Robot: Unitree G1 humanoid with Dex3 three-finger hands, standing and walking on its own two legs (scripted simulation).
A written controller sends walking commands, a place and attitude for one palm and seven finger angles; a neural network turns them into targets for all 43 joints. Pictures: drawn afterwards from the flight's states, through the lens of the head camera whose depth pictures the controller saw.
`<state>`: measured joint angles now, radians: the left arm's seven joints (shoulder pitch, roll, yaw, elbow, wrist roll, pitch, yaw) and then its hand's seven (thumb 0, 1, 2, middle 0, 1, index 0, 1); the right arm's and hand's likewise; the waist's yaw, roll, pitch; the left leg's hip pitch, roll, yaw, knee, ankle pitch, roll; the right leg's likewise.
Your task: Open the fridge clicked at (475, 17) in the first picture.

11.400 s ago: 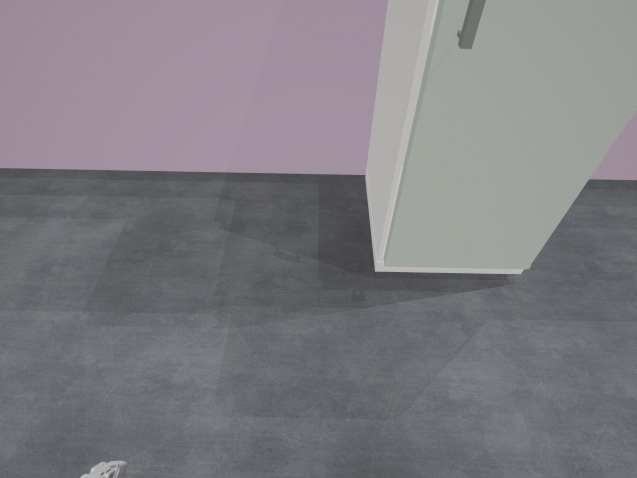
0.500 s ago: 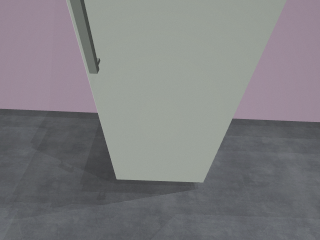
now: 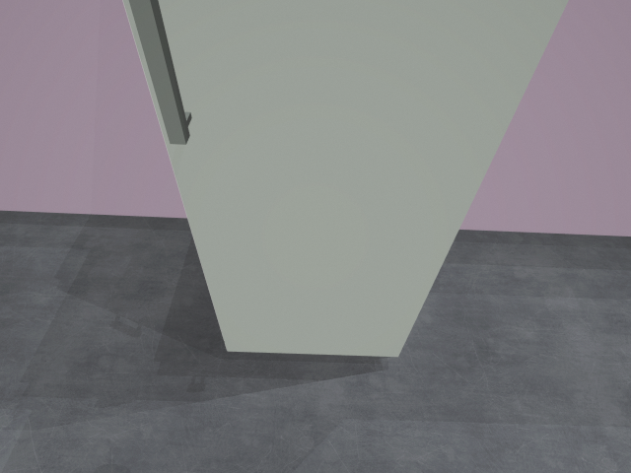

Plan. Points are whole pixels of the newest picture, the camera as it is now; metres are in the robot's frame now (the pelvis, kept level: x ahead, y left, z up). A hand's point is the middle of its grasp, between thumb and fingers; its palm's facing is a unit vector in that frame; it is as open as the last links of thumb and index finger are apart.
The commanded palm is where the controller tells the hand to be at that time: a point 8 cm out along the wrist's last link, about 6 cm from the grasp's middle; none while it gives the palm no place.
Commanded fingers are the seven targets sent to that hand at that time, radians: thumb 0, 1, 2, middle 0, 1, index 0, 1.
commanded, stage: look again from close up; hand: left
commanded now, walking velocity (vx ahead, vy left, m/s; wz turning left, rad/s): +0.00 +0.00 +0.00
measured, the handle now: (164, 54) +0.54 +0.24 +0.26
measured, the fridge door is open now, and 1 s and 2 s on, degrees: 0 0 0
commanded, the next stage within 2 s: shuffle to correct the standing spot in 0.60 s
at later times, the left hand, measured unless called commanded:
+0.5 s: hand out of the picture -0.01 +0.15 -0.18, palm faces +0.06 -0.99 -0.14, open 7.4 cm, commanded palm none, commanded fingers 0.00 0.90 0.90 -0.20 -0.30 -0.20 -0.30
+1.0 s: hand out of the picture -0.01 +0.16 -0.19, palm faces +0.13 -0.98 -0.11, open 7.4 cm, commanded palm none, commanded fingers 0.00 0.90 0.90 -0.20 -0.30 -0.20 -0.30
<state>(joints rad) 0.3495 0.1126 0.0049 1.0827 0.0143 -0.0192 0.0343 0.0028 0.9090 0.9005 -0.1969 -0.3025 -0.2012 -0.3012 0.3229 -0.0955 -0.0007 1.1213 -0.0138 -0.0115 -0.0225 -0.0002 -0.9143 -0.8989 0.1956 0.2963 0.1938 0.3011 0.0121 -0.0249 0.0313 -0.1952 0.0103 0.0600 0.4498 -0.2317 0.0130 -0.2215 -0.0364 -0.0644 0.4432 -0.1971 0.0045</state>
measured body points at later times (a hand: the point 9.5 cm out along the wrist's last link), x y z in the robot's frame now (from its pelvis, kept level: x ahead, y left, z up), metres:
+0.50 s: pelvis +0.01 +0.00 +0.00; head +0.02 +0.01 +0.45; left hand -0.01 +0.20 -0.16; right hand +0.00 -0.21 -0.16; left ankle +0.01 +0.11 -0.74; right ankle +0.03 -0.12 -0.74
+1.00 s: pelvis +0.04 +0.02 -0.01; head +0.04 +0.05 +0.44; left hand -0.02 +0.22 -0.18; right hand +0.01 -0.20 -0.16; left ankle +0.01 +0.11 -0.74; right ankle +0.03 -0.12 -0.74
